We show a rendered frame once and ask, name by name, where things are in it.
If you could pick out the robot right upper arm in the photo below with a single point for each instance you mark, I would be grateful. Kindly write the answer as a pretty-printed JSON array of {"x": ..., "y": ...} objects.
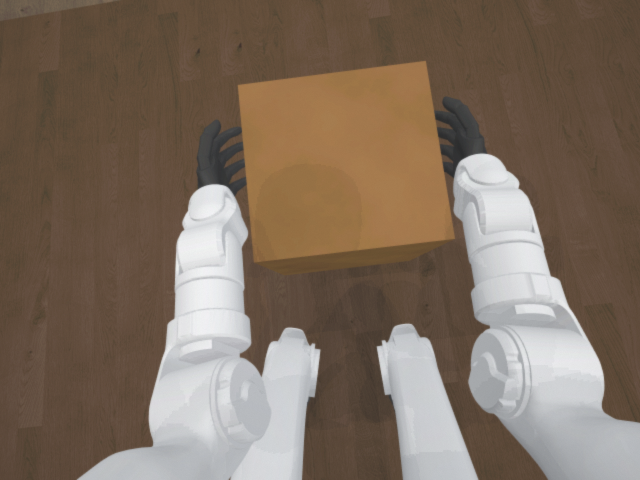
[{"x": 546, "y": 387}]

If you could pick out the right robot forearm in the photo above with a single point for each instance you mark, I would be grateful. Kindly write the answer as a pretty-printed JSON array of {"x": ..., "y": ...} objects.
[{"x": 513, "y": 285}]

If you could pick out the left robot forearm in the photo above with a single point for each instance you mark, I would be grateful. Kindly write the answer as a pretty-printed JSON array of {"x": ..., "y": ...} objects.
[{"x": 210, "y": 320}]

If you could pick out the left robot shin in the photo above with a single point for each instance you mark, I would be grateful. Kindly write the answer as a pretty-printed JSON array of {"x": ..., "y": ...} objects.
[{"x": 288, "y": 332}]

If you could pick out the robot right thigh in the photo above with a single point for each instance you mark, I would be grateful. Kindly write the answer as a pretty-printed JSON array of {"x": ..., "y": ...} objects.
[{"x": 430, "y": 441}]

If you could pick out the robot right hand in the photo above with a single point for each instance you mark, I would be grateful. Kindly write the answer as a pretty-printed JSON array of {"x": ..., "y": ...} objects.
[{"x": 464, "y": 135}]

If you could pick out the robot left hand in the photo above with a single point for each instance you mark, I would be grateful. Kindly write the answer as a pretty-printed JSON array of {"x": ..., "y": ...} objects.
[{"x": 211, "y": 163}]

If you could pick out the robot left upper arm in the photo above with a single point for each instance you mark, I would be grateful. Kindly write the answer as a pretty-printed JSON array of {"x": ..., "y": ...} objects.
[{"x": 203, "y": 421}]

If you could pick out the carton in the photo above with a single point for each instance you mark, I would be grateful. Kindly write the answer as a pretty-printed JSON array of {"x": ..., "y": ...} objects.
[{"x": 344, "y": 169}]

